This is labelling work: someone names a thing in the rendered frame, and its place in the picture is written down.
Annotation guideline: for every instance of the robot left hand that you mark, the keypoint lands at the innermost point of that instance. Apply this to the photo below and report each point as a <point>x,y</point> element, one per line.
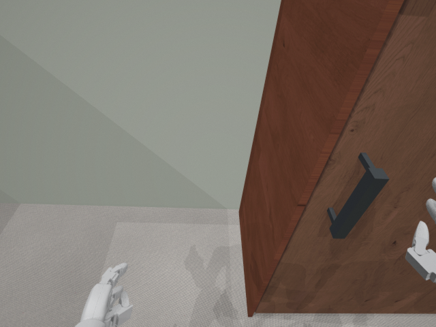
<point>99,304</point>

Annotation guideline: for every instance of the wardrobe door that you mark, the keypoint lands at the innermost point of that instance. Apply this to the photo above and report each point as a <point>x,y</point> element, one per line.
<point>393,121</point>

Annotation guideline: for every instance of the robot right hand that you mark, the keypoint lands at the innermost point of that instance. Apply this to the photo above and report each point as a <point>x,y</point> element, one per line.
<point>424,261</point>

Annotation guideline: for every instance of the handle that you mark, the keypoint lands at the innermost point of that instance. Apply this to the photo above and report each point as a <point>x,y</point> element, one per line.
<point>372,182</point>

